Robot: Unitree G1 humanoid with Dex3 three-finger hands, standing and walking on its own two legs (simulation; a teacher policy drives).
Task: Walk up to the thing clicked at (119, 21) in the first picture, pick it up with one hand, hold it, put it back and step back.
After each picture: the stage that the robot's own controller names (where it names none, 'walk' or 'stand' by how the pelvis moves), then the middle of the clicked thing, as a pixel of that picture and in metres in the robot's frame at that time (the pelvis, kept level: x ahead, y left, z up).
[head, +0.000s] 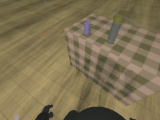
stand; (114, 30) +0.75 -0.15 +0.11
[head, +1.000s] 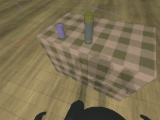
walk; (88, 29) +0.66 +0.10 +0.13
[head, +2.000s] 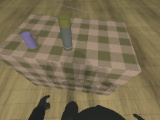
stand; (66, 35) +0.52 +0.22 +0.15
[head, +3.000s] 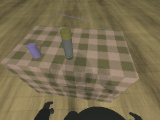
walk; (67, 45) +0.50 +0.21 +0.11
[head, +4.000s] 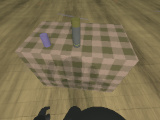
stand; (76, 34) +0.65 +0.18 +0.12
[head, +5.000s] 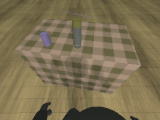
stand; (77, 34) +0.63 +0.17 +0.12
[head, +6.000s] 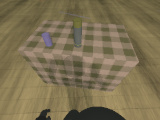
stand; (77, 34) +0.66 +0.17 +0.11
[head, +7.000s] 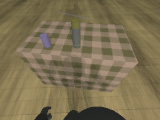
stand; (76, 35) +0.64 +0.18 +0.11
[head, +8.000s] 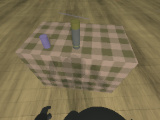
stand; (75, 35) +0.64 +0.18 +0.11
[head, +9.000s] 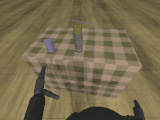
rise first; (78, 39) +0.62 +0.19 +0.11
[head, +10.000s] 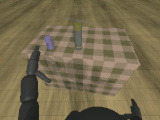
go down; (78, 37) +0.65 +0.17 +0.12
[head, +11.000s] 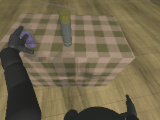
go down; (66, 31) +0.60 +0.18 +0.13
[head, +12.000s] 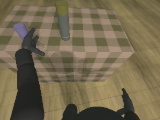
close in; (63, 23) +0.62 +0.19 +0.15
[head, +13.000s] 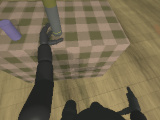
close; (53, 17) +0.63 +0.21 +0.17
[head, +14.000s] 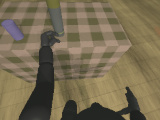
lift; (56, 18) +0.63 +0.20 +0.17
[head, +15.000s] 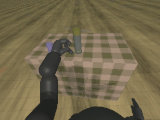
lift; (77, 41) +0.66 +0.19 +0.13
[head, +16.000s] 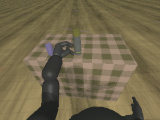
hold; (77, 42) +0.65 +0.19 +0.13
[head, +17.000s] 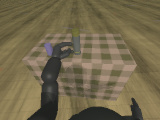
hold; (76, 42) +0.65 +0.19 +0.12
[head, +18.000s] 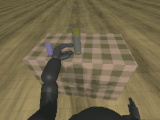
hold; (77, 42) +0.64 +0.19 +0.12
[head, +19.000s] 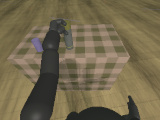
crouch; (68, 36) +0.65 +0.20 +0.12
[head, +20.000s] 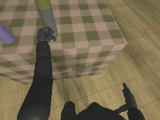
lower; (48, 19) +0.61 +0.21 +0.16
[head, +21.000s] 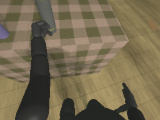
lower; (46, 12) +0.62 +0.21 +0.18
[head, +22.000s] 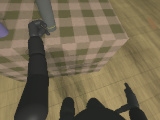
lower; (45, 10) +0.63 +0.21 +0.18
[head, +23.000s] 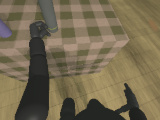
lower; (48, 11) +0.63 +0.21 +0.18
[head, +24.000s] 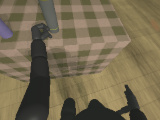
loosen; (49, 12) +0.62 +0.21 +0.18
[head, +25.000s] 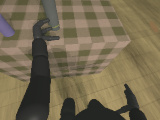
open; (50, 9) +0.65 +0.21 +0.18
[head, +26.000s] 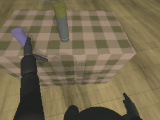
sink last; (62, 25) +0.61 +0.21 +0.16
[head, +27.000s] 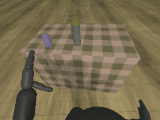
stand; (76, 32) +0.67 +0.22 +0.15
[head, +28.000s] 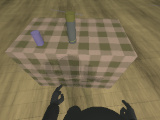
stand; (71, 29) +0.65 +0.21 +0.14
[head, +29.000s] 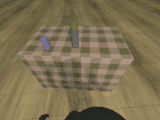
stand; (74, 35) +0.69 +0.20 +0.11
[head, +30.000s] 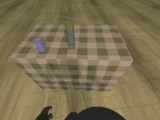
stand; (70, 36) +0.64 +0.22 +0.11
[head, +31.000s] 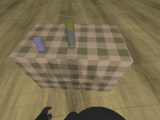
stand; (70, 36) +0.64 +0.22 +0.10
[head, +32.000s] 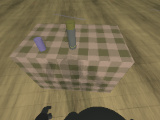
stand; (71, 36) +0.63 +0.21 +0.10
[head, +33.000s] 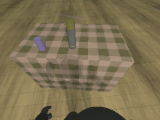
stand; (71, 35) +0.63 +0.21 +0.10
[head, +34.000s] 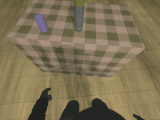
walk; (78, 15) +0.71 +0.15 +0.13
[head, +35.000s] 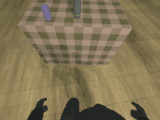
walk; (77, 3) +0.92 +0.23 +0.13
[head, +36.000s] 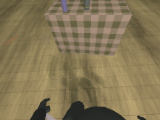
stand; out of the picture +1.26 +0.18 +0.13
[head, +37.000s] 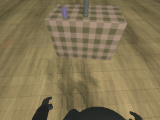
stand; (86, 6) +1.26 +0.16 +0.12
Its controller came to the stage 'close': yes
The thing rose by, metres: 0.00
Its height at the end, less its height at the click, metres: +0.00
